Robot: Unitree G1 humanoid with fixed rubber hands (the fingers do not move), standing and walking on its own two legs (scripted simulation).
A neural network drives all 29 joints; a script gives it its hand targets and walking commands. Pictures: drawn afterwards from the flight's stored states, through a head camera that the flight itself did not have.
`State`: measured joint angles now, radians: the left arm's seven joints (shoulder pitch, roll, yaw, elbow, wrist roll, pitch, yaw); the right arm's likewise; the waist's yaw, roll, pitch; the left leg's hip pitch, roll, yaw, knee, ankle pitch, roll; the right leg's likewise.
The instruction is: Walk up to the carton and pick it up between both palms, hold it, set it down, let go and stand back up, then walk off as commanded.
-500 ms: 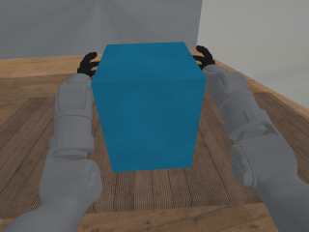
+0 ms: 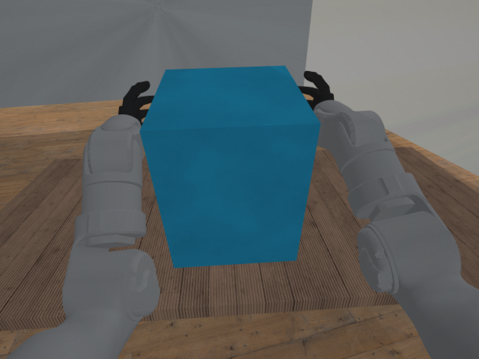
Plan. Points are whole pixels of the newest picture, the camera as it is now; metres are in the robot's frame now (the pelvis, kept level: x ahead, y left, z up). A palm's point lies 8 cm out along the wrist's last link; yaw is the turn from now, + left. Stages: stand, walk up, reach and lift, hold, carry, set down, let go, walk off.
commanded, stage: hold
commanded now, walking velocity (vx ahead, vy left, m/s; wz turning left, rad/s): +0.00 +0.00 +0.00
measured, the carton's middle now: (230, 164) +0.35 +0.00 +0.25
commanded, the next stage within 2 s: none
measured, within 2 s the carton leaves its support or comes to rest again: neither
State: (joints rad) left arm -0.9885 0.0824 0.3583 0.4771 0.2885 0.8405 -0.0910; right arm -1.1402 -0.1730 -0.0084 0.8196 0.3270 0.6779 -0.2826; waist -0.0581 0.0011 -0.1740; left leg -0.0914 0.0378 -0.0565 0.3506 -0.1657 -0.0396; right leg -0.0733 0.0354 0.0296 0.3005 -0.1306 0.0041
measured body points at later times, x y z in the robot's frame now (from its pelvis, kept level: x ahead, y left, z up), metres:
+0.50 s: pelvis +0.03 +0.00 +0.00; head -0.06 +0.03 +0.44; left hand +0.42 +0.17 +0.30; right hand +0.42 -0.13 +0.32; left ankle +0.03 +0.14 -0.75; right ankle +0.03 -0.11 -0.75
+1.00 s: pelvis +0.00 +0.00 +0.00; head -0.10 +0.00 +0.44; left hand +0.38 +0.15 +0.32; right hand +0.38 -0.14 +0.33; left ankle +0.03 +0.14 -0.75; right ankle +0.03 -0.11 -0.75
